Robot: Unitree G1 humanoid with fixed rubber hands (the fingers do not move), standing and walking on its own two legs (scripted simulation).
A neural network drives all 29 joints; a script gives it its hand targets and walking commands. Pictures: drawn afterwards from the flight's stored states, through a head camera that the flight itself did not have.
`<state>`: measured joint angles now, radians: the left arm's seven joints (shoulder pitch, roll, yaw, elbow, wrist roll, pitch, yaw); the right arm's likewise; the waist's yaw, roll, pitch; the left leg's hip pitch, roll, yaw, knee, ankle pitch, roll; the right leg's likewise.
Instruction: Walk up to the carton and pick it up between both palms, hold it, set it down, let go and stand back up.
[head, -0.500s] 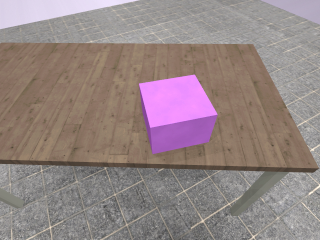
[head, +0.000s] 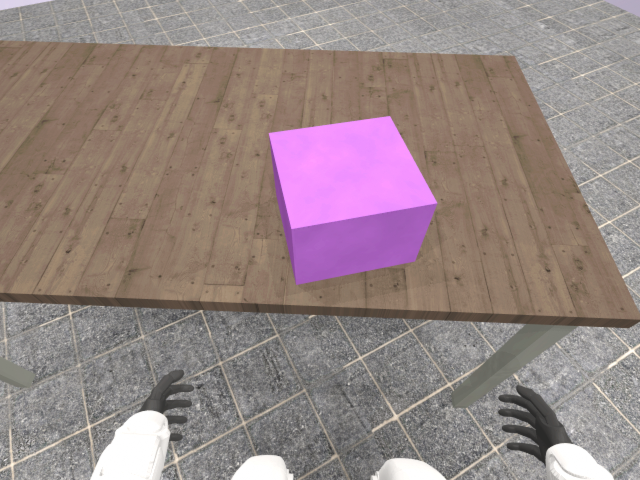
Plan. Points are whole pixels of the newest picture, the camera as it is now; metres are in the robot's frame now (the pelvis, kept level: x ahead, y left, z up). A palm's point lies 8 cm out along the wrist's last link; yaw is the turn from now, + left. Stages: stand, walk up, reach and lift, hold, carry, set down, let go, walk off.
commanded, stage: reach and lift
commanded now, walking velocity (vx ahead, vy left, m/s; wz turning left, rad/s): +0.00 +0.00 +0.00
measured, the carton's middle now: (343, 199) +0.49 +0.00 +0.02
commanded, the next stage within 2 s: none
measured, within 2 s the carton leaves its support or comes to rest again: neither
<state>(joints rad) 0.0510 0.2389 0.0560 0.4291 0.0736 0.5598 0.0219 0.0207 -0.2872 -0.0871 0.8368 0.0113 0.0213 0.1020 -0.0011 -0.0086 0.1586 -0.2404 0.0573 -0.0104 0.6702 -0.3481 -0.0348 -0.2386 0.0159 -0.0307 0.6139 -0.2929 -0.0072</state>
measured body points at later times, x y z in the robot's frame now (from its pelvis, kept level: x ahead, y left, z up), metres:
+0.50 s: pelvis +0.02 -0.03 +0.02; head +0.02 -0.02 +0.47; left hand +0.17 +0.23 -0.05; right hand +0.18 -0.27 -0.05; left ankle +0.01 +0.13 -0.72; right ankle +0.03 -0.12 -0.72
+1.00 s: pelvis +0.02 +0.00 +0.02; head +0.01 +0.01 +0.47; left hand +0.22 +0.20 -0.01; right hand +0.22 -0.26 -0.01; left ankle +0.01 +0.13 -0.72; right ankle +0.03 -0.12 -0.72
